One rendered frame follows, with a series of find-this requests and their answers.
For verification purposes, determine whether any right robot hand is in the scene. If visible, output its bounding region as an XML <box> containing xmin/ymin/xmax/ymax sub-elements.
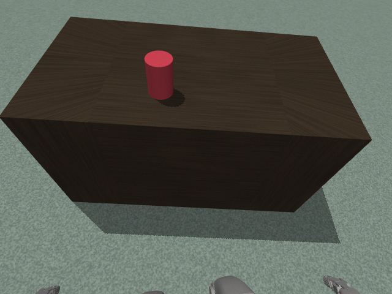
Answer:
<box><xmin>323</xmin><ymin>276</ymin><xmax>359</xmax><ymax>294</ymax></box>

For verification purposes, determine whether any can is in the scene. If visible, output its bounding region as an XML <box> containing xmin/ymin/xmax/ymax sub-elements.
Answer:
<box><xmin>145</xmin><ymin>50</ymin><xmax>173</xmax><ymax>100</ymax></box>

